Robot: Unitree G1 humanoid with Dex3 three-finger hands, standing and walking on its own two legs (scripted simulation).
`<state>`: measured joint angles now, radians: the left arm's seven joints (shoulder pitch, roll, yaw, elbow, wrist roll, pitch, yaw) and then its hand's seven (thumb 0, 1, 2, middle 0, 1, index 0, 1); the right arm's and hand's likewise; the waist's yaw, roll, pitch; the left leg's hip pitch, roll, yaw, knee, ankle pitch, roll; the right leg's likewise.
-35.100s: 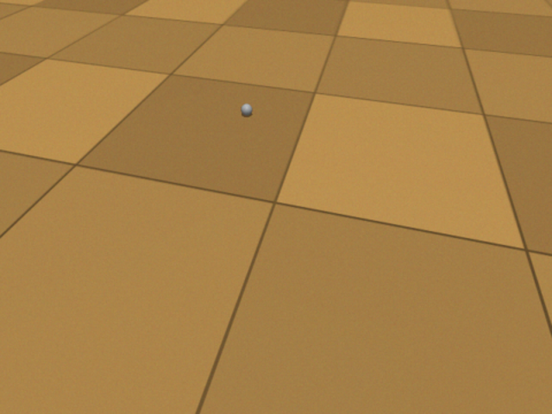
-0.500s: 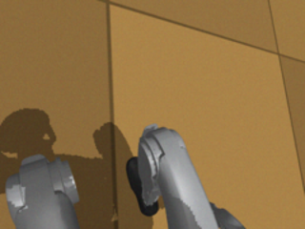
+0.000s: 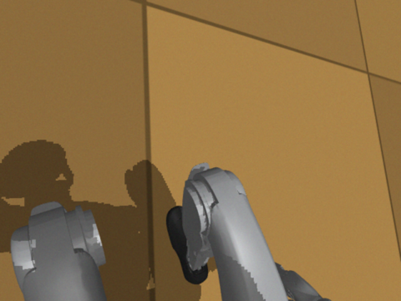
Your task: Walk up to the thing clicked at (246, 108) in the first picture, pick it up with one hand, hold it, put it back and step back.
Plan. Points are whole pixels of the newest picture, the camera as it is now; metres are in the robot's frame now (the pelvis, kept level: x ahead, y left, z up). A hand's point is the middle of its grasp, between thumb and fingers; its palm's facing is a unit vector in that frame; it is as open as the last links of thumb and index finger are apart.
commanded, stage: open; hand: left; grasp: from above
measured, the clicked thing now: out of the picture +0.45 +0.37 -0.26
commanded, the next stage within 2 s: withdraw in 0.18 s
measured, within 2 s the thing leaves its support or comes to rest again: neither
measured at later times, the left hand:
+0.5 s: hand out of the picture +0.44 +0.36 -0.22, palm faces -0.36 -0.14 -0.92, open 14.0 cm
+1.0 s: hand out of the picture +0.43 +0.37 -0.05, palm faces -0.50 -0.13 -0.86, open 14.1 cm
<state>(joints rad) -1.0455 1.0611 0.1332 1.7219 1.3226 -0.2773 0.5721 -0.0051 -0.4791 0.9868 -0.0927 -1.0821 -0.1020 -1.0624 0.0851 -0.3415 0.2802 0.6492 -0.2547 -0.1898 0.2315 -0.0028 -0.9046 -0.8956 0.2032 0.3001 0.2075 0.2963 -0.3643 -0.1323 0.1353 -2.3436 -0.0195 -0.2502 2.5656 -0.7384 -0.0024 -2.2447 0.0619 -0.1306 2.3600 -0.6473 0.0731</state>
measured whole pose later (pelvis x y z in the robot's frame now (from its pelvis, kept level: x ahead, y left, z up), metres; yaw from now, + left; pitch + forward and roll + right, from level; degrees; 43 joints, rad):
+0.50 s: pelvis +0.00 +0.00 +0.00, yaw +0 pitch +29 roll -15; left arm -0.97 1.00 0.17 1.53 1.31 -0.26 0.53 0.00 -0.50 0.98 -0.09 -1.05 -0.09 -1.03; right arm 0.13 -0.33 0.24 0.67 -0.24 -0.17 0.24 0.00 -0.91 -0.90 0.20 0.30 0.21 0.30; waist -0.33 -0.11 0.10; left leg -2.35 -0.02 -0.25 2.55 -0.74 -0.01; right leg -2.25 0.05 -0.13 2.36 -0.65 0.06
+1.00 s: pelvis -0.01 -0.01 +0.07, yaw +7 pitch +34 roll -9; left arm -1.00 0.85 0.02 1.31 1.16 -0.24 0.08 0.00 -0.54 1.03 -0.10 -1.02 -0.08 -1.03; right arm 0.16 -0.32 0.11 0.63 -0.09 0.01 0.12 0.00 -0.92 -0.90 0.20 0.30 0.21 0.30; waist -0.24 0.02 -0.06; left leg -2.22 -0.03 -0.13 2.29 -0.66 0.00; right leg -2.15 0.01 -0.05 2.18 -0.63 0.06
